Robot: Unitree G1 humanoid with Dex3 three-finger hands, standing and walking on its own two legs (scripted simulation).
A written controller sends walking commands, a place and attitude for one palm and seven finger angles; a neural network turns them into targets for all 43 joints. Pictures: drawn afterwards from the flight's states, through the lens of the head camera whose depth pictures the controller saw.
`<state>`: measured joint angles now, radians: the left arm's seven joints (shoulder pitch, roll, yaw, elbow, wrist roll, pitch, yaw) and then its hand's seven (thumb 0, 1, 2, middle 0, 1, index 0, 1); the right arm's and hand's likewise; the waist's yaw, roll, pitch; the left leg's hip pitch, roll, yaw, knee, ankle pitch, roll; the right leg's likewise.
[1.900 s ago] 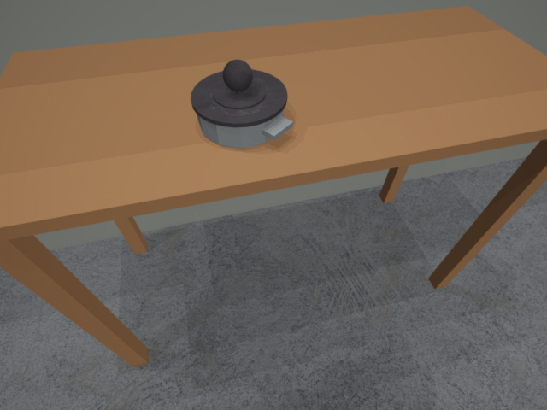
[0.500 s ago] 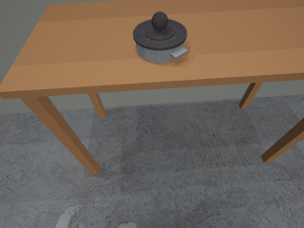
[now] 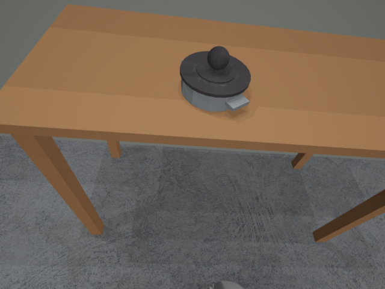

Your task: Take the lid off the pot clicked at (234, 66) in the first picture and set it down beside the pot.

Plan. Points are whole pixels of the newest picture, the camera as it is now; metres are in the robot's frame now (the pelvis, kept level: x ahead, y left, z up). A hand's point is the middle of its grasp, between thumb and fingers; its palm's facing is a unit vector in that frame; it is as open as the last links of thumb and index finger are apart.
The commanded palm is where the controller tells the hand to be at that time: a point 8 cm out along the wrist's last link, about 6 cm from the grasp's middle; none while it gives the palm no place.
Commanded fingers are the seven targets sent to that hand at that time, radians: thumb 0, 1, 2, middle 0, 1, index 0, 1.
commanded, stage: come to a stop and stand still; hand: left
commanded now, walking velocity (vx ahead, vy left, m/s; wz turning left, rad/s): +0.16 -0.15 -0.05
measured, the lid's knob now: (218, 58) +0.57 +0.01 +0.17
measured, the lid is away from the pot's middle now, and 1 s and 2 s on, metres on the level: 0.00 0.00 0.00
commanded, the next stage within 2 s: look again from close up in 1.30 s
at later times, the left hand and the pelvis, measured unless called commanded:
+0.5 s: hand (142, 263) +0.19 +0.12 -0.17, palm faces +0.00 -0.97 -0.24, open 7.4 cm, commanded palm none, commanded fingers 0.00 0.90 0.90 -0.20 -0.30 -0.20 -0.30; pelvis +0.07 -0.06 -0.01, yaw +0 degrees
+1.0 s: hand out of the picture +0.07 +0.21 -0.17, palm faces +0.01 -0.97 -0.24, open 7.4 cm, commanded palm none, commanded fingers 0.00 0.90 0.90 -0.20 -0.30 -0.20 -0.30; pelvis +0.06 +0.02 +0.00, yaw -2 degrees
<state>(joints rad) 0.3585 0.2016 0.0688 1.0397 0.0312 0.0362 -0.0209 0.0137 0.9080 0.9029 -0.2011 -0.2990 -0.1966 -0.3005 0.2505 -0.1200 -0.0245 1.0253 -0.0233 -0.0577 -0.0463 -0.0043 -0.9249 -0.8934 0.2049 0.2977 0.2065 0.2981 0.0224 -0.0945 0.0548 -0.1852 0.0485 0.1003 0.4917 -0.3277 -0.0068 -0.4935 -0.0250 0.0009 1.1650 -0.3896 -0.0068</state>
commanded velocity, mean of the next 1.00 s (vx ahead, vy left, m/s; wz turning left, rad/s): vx -0.07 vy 0.05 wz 0.00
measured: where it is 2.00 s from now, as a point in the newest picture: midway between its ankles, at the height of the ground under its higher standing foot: outside the picture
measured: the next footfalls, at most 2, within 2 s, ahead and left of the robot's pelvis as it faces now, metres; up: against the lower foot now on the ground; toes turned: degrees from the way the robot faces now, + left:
right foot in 0.22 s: +0.17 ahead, -0.20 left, +0.00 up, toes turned -7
left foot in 0.60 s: +0.13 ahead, +0.06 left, +0.00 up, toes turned +3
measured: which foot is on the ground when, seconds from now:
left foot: down 0.00-0.22, up 0.24-0.58, down 0.60-1.00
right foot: up 0.00-0.20, down 0.22-0.60, up 0.62-0.82, down 0.84-1.00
